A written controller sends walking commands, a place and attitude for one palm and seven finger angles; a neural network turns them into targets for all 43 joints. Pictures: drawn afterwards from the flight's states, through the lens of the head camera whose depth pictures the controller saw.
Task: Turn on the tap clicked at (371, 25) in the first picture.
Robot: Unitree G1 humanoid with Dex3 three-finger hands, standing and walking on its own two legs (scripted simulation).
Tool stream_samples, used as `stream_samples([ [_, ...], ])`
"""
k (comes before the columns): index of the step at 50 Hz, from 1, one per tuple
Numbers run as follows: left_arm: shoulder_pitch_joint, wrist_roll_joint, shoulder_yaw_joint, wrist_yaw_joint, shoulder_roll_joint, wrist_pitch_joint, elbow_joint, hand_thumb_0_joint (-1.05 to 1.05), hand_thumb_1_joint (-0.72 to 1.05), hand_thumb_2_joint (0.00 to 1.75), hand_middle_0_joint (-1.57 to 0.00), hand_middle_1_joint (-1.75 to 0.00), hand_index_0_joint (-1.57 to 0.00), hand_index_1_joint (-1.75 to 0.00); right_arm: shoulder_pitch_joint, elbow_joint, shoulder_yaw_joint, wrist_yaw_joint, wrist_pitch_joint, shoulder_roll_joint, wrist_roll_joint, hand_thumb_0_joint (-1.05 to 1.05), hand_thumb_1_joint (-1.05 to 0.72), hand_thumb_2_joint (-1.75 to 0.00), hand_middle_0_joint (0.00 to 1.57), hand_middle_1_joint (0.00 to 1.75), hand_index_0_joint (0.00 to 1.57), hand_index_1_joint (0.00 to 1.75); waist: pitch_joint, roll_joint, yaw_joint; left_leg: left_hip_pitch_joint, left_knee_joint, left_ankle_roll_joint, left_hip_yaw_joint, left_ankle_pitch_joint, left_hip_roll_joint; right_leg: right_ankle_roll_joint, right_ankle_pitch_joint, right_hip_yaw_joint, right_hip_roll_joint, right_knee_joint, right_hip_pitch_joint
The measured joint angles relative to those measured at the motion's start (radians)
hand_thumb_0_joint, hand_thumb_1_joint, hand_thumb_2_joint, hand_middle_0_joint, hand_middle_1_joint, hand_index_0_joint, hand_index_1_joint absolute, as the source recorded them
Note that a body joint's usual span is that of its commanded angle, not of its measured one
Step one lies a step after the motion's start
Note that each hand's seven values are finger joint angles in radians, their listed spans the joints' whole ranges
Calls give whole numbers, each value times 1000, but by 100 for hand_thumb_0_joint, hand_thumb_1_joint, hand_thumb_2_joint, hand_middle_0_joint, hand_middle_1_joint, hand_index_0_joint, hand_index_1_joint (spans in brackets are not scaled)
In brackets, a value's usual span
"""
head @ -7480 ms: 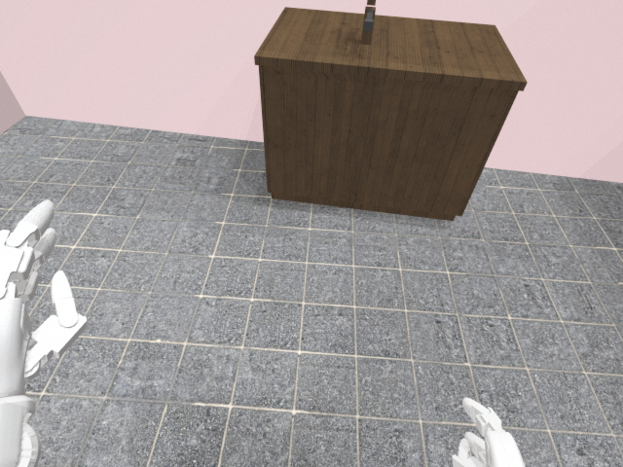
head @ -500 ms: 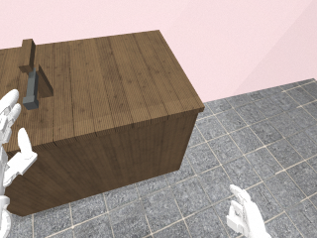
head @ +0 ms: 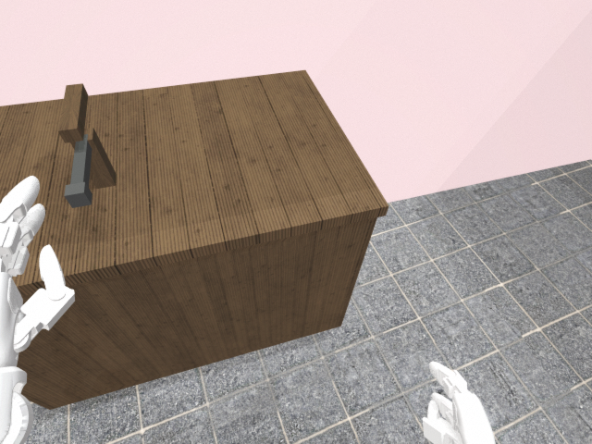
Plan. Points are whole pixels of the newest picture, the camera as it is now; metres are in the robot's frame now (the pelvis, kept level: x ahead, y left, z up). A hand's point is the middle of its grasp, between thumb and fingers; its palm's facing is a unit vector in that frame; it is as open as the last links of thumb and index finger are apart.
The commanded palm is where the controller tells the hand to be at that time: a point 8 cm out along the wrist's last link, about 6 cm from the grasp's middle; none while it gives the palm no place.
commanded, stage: look again from close up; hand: left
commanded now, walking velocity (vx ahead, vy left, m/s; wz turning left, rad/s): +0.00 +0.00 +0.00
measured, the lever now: (78, 195) +0.43 +0.39 +0.05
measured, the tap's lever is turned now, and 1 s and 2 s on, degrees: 0 0 0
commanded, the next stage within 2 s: come to a stop and stand still in 0.10 s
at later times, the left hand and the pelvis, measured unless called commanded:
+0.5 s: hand (43, 266) +0.23 +0.26 +0.18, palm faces +0.46 -0.77 -0.43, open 7.4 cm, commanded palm +0.14 +0.27 +0.17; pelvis -0.01 -0.02 +0.00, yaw +2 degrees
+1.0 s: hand (84, 268) +0.24 +0.24 +0.16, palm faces +0.37 -0.84 -0.40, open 7.4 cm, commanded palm +0.18 +0.27 +0.17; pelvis +0.02 -0.01 +0.00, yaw +0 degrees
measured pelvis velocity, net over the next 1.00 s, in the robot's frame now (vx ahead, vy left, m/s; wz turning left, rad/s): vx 0.02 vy -0.01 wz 0.00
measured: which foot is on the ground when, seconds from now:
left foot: down 0.00-1.00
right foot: down 0.00-1.00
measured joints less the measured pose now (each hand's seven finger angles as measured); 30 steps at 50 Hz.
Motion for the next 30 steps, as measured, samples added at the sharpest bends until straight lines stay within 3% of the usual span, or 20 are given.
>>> stream_samples([
  [21, 18, -2, -15, 3, -9, -9, 35, 2, 89, 90, -21, -30, -21, -30, 18, 9, -21, -11, -6, -18, 2, 1, -90, -90, 20, 30, 20, 30, -19, 21, -14, 7, -15, -11, -13, 17, 14, -13, 26, -12, 15, -40, 21],
  [22, -25, 8, -20, -2, 30, -14, 48, 2, 89, 90, -21, -30, -21, -30, 36, -20, -3, -32, -2, -27, 21, 1, -90, -90, 20, 30, 20, 30, -8, 21, -6, 0, 0, -11, -22, 12, 14, -3, 13, -10, 21, -22, 17],
  [24, -172, 30, 15, -24, 122, -62, 126, 2, 88, 90, -22, -30, -21, -30, 62, -37, 12, -35, -31, -21, 36, 1, -90, -90, 20, 30, 20, 30, -3, -2, 15, -39, 40, -14, -41, 1, 6, -13, -35, -14, 21, 53, -31],
  [26, -263, 24, 78, -23, 155, -92, 185, 2, 88, 90, -22, -30, -21, -30, 49, -19, 21, -5, -52, -13, 20, 1, -90, -90, 20, 30, 20, 30, -1, -17, 19, -65, 72, -20, -42, -13, 8, -30, -25, -12, 24, 81, -57],
  [28, -258, 1, 119, -16, 133, -105, 178, 2, 89, 90, -21, -30, -21, -30, 37, -7, 18, 28, -68, -11, 15, 1, -90, -90, 20, 30, 20, 30, -5, -12, 13, -74, 86, -23, -30, -26, 19, -35, -32, 0, 36, 84, -66],
  [30, -185, -9, 113, -13, 84, -110, 117, 2, 89, 90, -21, -30, -20, -30, 33, -2, 10, 50, -82, -12, 13, 1, -90, -90, 20, 30, 20, 30, -7, -7, 4, -69, 84, -22, -14, -35, 26, -33, -35, 17, 43, 78, -65],
])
